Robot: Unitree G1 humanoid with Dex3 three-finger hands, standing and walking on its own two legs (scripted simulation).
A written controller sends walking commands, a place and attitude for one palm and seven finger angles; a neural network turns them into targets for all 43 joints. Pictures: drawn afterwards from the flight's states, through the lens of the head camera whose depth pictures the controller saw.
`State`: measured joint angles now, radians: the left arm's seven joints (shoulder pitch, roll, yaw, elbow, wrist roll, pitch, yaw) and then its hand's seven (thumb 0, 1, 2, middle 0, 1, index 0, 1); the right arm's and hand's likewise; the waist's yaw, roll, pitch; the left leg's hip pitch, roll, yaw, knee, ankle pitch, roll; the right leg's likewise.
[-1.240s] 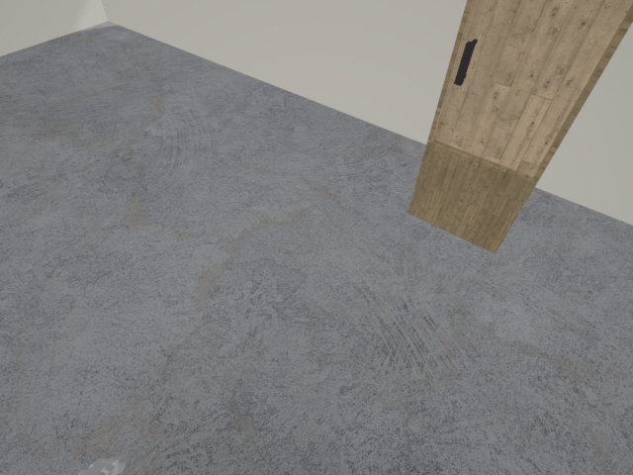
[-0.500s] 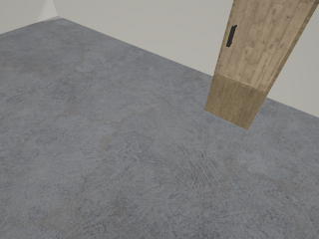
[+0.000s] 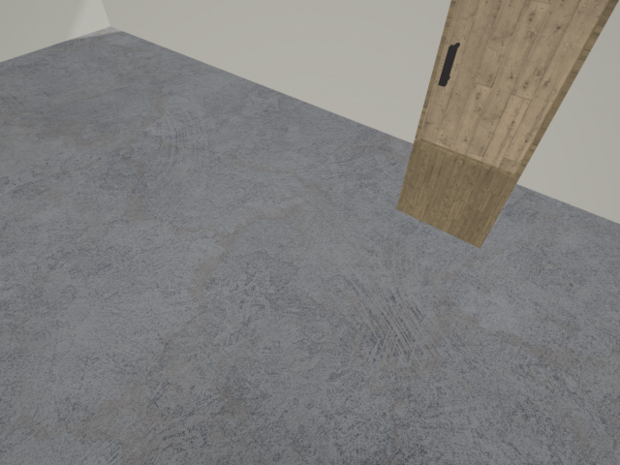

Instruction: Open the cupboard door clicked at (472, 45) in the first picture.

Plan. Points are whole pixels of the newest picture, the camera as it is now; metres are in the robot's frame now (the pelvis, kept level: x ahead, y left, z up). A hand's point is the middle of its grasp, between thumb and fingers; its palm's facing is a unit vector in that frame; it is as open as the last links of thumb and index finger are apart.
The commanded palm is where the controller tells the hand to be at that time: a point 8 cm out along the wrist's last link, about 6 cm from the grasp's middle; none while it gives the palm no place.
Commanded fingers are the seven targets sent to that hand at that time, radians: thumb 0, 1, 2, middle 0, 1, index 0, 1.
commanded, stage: look at it before walking up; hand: left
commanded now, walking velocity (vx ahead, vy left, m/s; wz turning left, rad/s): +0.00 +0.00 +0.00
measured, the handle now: (450, 64) +1.29 -0.39 -0.05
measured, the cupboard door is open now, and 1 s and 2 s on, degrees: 0 0 0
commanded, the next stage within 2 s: walk to a spot facing it in 0.40 s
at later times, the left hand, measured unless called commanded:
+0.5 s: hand out of the picture +0.09 +0.25 -0.16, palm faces -0.03 -0.94 -0.33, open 7.4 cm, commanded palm none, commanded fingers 0.00 0.90 0.90 -0.20 -0.30 -0.20 -0.30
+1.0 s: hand out of the picture +0.09 +0.19 -0.20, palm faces -0.08 -0.99 -0.12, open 7.4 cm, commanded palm none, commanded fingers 0.00 0.90 0.90 -0.20 -0.30 -0.20 -0.30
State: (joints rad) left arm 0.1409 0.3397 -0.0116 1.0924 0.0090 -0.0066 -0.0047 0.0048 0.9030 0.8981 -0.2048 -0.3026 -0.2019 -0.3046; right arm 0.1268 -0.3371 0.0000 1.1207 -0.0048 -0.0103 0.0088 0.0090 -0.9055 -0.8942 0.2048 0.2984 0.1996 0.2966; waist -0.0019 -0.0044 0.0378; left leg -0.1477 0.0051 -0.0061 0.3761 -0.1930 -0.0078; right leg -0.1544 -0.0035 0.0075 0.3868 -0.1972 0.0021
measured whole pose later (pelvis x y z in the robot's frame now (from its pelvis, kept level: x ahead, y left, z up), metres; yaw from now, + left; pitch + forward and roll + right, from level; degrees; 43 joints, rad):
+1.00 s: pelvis +0.12 +0.02 -0.02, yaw -6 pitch -1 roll -1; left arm 0.37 0.17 0.03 1.15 0.02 0.02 -0.01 0.01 0.91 0.90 -0.20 -0.30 -0.20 -0.30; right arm 0.40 -0.14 -0.01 1.12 -0.02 -0.09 -0.03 0.01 -0.91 -0.89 0.20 0.30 0.20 0.30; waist -0.02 -0.03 0.04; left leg 0.00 0.04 0.14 0.50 -0.47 0.02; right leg -0.43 0.00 -0.03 1.13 -0.43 -0.04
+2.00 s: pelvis +0.49 -0.03 -0.01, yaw -25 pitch +0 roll -1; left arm 0.18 0.20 0.08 1.00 0.03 0.02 -0.02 0.01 0.91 0.90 -0.20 -0.30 -0.19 -0.30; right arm 0.34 -0.16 -0.05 1.09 -0.03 -0.04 -0.02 0.00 -0.93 -0.89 0.20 0.30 0.20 0.30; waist -0.02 0.00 0.09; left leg -0.10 0.13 0.31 0.46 -0.34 -0.02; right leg -0.50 -0.07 -0.11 0.78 -0.26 0.01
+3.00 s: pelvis +0.65 -0.19 -0.01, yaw -33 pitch +0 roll -1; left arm 0.25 0.15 0.05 1.08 0.02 -0.06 0.02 0.00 0.93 0.90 -0.20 -0.30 -0.20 -0.30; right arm 0.32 -0.16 -0.06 1.10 -0.02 0.00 0.00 0.01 -0.91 -0.89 0.20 0.30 0.19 0.30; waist -0.03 0.03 0.03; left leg -0.45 0.13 0.10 1.01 -0.40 -0.01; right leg -0.20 -0.02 -0.18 0.46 -0.25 -0.04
